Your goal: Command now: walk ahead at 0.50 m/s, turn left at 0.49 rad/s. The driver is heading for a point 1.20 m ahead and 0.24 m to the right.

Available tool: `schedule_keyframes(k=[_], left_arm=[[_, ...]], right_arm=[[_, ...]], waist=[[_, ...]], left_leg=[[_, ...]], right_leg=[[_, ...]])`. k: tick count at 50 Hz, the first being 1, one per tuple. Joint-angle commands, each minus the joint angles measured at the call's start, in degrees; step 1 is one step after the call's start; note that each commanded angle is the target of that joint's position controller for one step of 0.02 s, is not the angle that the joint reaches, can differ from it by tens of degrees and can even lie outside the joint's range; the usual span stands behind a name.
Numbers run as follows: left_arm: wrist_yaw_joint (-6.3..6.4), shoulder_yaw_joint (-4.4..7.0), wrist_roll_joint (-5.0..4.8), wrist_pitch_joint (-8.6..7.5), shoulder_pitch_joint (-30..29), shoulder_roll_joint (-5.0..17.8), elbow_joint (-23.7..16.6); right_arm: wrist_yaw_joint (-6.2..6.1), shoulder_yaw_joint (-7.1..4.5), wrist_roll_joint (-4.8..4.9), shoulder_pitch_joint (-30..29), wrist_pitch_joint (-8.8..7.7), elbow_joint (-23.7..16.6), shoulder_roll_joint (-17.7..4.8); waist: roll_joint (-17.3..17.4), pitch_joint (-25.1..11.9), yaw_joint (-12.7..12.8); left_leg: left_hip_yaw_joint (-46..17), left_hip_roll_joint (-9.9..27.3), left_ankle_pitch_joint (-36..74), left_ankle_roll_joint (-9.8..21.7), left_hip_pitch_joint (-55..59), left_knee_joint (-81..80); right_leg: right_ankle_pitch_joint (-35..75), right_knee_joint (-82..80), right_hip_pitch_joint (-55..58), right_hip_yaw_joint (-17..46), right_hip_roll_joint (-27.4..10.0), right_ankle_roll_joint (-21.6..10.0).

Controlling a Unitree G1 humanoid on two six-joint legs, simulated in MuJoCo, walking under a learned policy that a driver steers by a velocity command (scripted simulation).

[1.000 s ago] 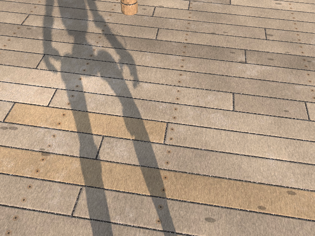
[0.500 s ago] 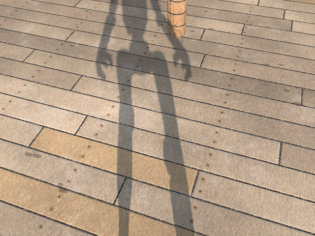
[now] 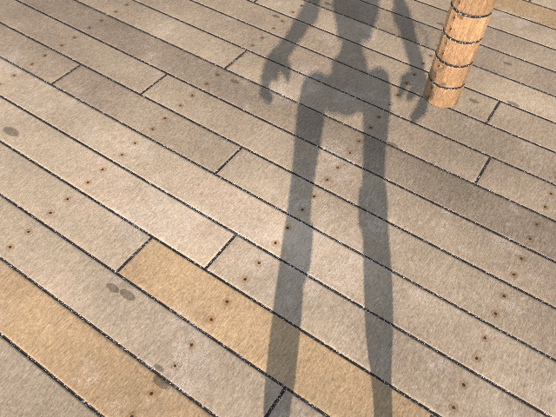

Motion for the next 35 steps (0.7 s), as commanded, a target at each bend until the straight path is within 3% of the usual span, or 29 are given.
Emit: schedule_keyframes(k=[1,5,7,12,14,15,16,17,18,19,20,21,22,23,24,27,29,32,35], left_arm=[[0.15,1.28,0.74,0.55,1.5,4.6,-3.1],[-0.81,-0.11,0.02,0.61,-4.9,2.2,-3.8],[-1.31,-0.37,-0.71,0.45,-8.0,2.3,-4.5],[-2.89,-0.35,-1.2,0.15,-11.9,3.8,-6.7],[-3.55,-0.13,-1.22,0.15,-9.8,4.4,-6.7],[-3.58,0.39,-1.08,0.3,-6.7,5.4,-6.1],[-3.39,1.39,-0.82,0.47,-0.6,7.0,-4.5],[-2.99,2.66,-0.63,0.7,7.4,9.4,-2.6],[-2.49,4.0,-0.19,0.9,14.3,14.8,-2.3],[-2.73,3.61,-1.47,1.1,15.9,13.3,-1.5],[-2.56,2.52,-1.83,1.34,14.5,9.9,-2.0],[-2.19,2.23,-1.22,1.6,11.8,8.6,-3.0],[-2.04,1.96,-0.7,1.74,8.9,7.9,-3.5],[-1.82,1.42,-0.39,1.67,6.8,6.5,-4.2],[-1.62,1.26,-0.05,1.79,5.8,6.4,-4.9],[-0.81,1.69,-0.56,1.86,6.0,7.6,-5.3],[-0.1,2.22,-0.93,2.03,7.2,9.0,-5.0],[0.59,2.41,-1.41,2.8,9.7,9.2,-4.1],[0.86,2.36,-1.73,3.53,12.8,8.7,-3.0]], right_arm=[[-1.19,-1.87,-0.07,-2.2,-1.48,-4.7,-8.3],[-1.84,-1.44,-0.15,0.7,-1.59,-2.7,-8.0],[-1.66,-1.35,-0.21,2.8,-1.85,-1.5,-8.6],[-1.64,-1.61,-0.3,5.4,-1.38,1.6,-9.4],[-2.04,-1.83,-0.25,4.3,-0.87,1.8,-10.0],[-2.25,-1.95,-0.37,3.3,-0.63,1.6,-10.6],[-2.5,-1.9,-0.39,1.9,-0.2,1.2,-10.8],[-2.92,-1.43,-0.59,1.4,0.03,0.5,-10.0],[-2.97,-0.19,-1.55,5.5,-0.7,-1.7,-6.6],[-2.19,1.02,-1.58,7.4,-2.15,-1.4,-3.5],[-1.18,0.34,0.04,3.6,-3.75,-2.4,-7.9],[-0.71,0.4,1.24,-1.8,-4.71,-4.0,-8.3],[-0.79,0.49,0.46,-4.5,-5.25,-4.8,-7.9],[-1.15,-0.02,-0.92,-5.1,-5.09,-4.9,-8.3],[-1.23,-0.12,-1.38,-4.3,-4.67,-5.1,-7.9],[-1.64,0.21,-1.59,-3.3,-3.31,-5.4,-6.1],[-1.88,0.74,-1.68,-7.3,-3.01,-6.5,-4.9],[-1.52,1.31,-1.3,-13.4,-3.45,-7.8,-3.4],[-0.81,1.14,-0.39,-17.1,-4.06,-8.8,-4.2]], waist=[[3.0,-5.2,2.3],[5.2,-3.3,-1.2],[5.5,-2.1,-3.0],[4.6,0.8,-4.1],[5.3,-0.5,-2.4],[6.1,-3.0,-0.7],[5.9,-7.0,2.8],[4.2,-11.9,6.6],[-5.6,-19.6,6.4],[-15.3,-24.1,5.6],[-9.3,-19.8,7.3],[-4.9,-13.3,7.4],[0.3,-7.9,5.5],[1.4,-6.1,3.8],[-0.2,-5.5,2.3],[-1.7,-4.8,0.9],[-1.6,-3.6,2.0],[-2.8,-3.4,4.5],[-3.4,-3.5,6.0]], left_leg=[[-15.4,15.1,16.6,11.4,5.0,-12.4],[-7.2,12.0,14.0,7.2,3.7,-13.5],[-7.2,13.4,9.2,6.7,5.2,-14.5],[-6.8,19.0,14.2,5.5,18.6,-11.5],[-4.8,19.6,25.0,4.1,21.5,-7.9],[-3.4,19.0,35.5,3.2,22.0,-4.2],[-1.0,17.3,45.4,2.0,21.2,3.6],[1.5,14.8,45.2,0.0,15.6,15.1],[4.0,8.9,24.0,-3.9,-3.4,36.1],[-0.9,-0.4,-20.2,-6.7,-20.2,50.8],[-6.8,3.6,-19.7,-5.6,-27.3,54.4],[-5.9,6.1,-15.5,-4.8,-28.8,52.5],[-4.9,8.1,-12.3,-4.6,-27.8,47.1],[-4.8,9.9,-10.0,-4.9,-24.5,42.0],[-4.6,10.2,-9.1,-5.6,-21.7,39.8],[-2.9,10.4,-7.1,-8.1,-19.7,32.0],[-2.2,9.6,0.3,-9.5,-19.0,23.9],[-1.7,6.9,11.9,-10.2,-13.8,11.8],[-2.3,5.5,14.7,-9.8,-11.7,6.2]], right_leg=[[6.3,-7.3,-4.8,0.3,-1.6,1.9],[24.3,-24.0,-1.8,-1.7,-0.5,2.0],[29.1,-28.1,-1.2,-2.2,0.1,1.1],[21.6,-32.4,-9.2,-1.6,0.9,-3.0],[16.4,-33.0,-6.7,-2.5,2.5,-4.9],[14.2,-32.8,-1.7,-4.1,4.4,-5.9],[14.7,-33.7,6.9,-6.2,6.9,-7.2],[17.7,-33.9,19.5,-4.0,6.5,-9.2],[17.3,-34.0,40.1,17.5,-6.3,-16.9],[8.1,-43.5,51.7,42.2,-14.1,-24.4],[-0.7,-45.9,50.5,40.1,-13.0,-21.6],[-0.1,-46.6,43.4,32.8,-11.0,-19.4],[5.1,-47.7,34.8,27.6,-8.9,-18.1],[10.8,-48.8,29.2,23.9,-7.1,-17.3],[14.9,-49.8,25.6,22.6,-5.9,-17.5],[21.9,-51.4,19.8,17.9,-4.1,-18.1],[22.7,-51.7,17.0,14.9,-2.2,-16.8],[19.8,-50.5,14.3,12.5,0.7,-13.9],[16.6,-48.0,17.3,15.3,-0.5,-13.0]])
